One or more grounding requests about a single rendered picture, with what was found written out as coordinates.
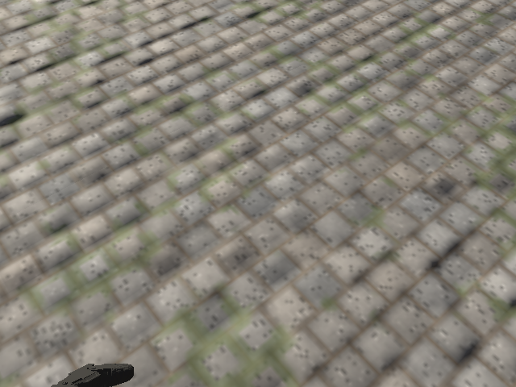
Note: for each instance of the robot left hand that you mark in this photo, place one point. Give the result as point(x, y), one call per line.
point(105, 375)

